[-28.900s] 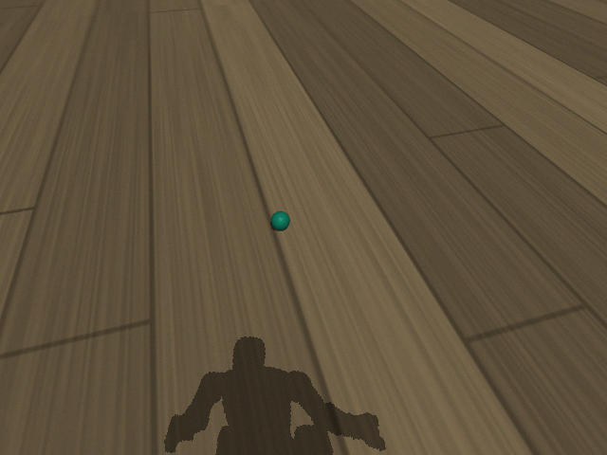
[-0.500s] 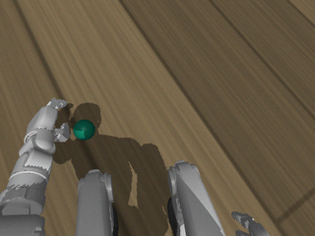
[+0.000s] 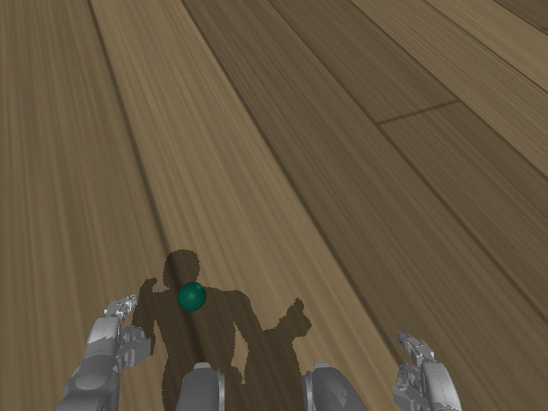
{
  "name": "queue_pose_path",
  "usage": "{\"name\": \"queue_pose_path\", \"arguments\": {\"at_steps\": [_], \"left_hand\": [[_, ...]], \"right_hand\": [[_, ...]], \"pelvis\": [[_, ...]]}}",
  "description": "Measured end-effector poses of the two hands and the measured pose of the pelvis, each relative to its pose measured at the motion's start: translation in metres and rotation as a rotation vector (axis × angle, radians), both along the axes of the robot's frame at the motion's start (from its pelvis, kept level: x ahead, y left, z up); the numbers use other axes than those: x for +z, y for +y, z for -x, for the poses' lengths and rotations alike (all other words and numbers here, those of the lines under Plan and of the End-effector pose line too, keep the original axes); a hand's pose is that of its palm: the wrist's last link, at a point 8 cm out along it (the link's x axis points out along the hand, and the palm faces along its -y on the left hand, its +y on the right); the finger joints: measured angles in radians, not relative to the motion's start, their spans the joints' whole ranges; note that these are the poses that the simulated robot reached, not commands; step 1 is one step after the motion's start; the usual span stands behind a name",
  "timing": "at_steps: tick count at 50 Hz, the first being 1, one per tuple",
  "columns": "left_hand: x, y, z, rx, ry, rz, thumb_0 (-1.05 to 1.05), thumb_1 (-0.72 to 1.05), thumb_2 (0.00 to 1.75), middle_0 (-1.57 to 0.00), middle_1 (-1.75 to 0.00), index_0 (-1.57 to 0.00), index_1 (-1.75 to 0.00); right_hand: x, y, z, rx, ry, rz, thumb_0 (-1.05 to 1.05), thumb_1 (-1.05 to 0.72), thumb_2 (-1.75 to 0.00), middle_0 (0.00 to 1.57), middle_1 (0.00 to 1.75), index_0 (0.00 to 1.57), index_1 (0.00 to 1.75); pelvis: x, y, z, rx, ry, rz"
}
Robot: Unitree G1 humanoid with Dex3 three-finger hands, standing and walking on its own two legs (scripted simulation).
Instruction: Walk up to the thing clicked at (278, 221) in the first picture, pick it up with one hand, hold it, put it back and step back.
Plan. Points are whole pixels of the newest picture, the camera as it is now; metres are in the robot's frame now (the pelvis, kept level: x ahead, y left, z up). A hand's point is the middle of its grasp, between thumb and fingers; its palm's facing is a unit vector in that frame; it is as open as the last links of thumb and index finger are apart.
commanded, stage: home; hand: left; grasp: from above
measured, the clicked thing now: (191, 296) +0.51 +0.19 -0.58
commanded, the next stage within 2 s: none
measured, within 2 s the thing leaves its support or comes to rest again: neither
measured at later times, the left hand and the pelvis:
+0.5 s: hand (97, 378) +0.21 +0.19 +0.05, palm faces +0.09 -0.97 -0.21, open 7.4 cm; pelvis +0.05 +0.01 +0.09, yaw +2 degrees
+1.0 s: hand (98, 395) +0.19 +0.19 +0.04, palm faces +0.08 -0.98 -0.20, open 7.4 cm; pelvis +0.04 +0.01 +0.09, yaw +2 degrees
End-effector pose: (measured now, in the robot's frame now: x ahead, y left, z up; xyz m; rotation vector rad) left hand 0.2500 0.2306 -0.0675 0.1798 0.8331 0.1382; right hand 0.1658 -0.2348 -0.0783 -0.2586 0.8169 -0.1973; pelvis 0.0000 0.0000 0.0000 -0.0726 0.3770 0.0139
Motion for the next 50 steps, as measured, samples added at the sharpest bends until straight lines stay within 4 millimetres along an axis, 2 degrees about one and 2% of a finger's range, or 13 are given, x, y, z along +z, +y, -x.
{"name": "queue_pose_path", "arguments": {"at_steps": [11, 16, 20, 24, 31, 50], "left_hand": [[0.081, 0.004, 0.032, 0.027, 0.018, 0.002, 0.01, 0.91, 0.89, -0.2, -0.3, -0.2, -0.3], [0.116, 0.006, 0.045, 0.036, -0.009, 0.002, 0.01, 0.91, 0.89, -0.2, -0.3, -0.2, -0.3], [0.133, 0.009, 0.053, 0.038, -0.026, -0.003, 0.01, 0.91, 0.89, -0.2, -0.3, -0.2, -0.3], [0.139, 0.01, 0.06, 0.037, -0.028, 0.0, 0.01, 0.91, 0.89, -0.2, -0.3, -0.2, -0.3], [0.133, 0.009, 0.068, 0.038, -0.012, 0.02, 0.01, 0.91, 0.89, -0.2, -0.3, -0.2, -0.3], [0.134, 0.008, 0.076, 0.029, -0.013, 0.011, 0.01, 0.9, 0.89, -0.2, -0.3, -0.2, -0.3]], "right_hand": [[0.065, 0.003, -0.016, -0.044, -0.07, 0.009, 0.02, -0.91, -0.89, 0.2, 0.3, 0.2, 0.3], [0.087, 0.004, -0.026, -0.048, -0.118, 0.019, 0.02, -0.91, -0.89, 0.2, 0.3, 0.2, 0.3], [0.101, 0.005, -0.036, -0.039, -0.171, 0.024, 0.02, -0.91, -0.89, 0.2, 0.3, 0.2, 0.3], [0.111, 0.006, -0.045, -0.02, -0.222, 0.028, 0.02, -0.91, -0.89, 0.2, 0.3, 0.2, 0.3], [0.12, 0.008, -0.05, 0.025, -0.268, 0.042, 0.02, -0.91, -0.89, 0.2, 0.3, 0.2, 0.3], [0.107, 0.009, -0.023, 0.015, -0.221, 0.025, 0.02, -0.91, -0.89, 0.2, 0.3, 0.2, 0.3]], "pelvis": [[0.06, 0.003, -0.037, 0.011, -0.095, -0.013], [0.077, 0.005, -0.049, 0.015, -0.137, -0.016], [0.085, 0.006, -0.055, 0.02, -0.166, -0.018], [0.088, 0.007, -0.055, 0.025, -0.187, -0.021], [0.089, 0.006, -0.048, 0.031, -0.207, -0.024], [0.087, 0.005, -0.037, 0.027, -0.21, -0.024]]}}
